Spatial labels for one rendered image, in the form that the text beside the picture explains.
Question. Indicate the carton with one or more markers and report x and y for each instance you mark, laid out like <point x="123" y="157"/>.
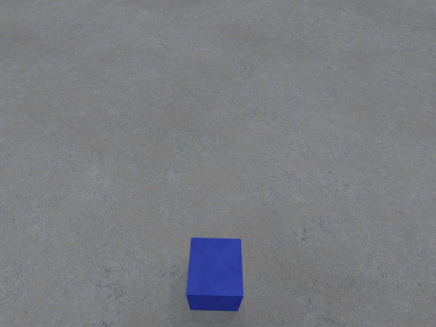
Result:
<point x="215" y="274"/>

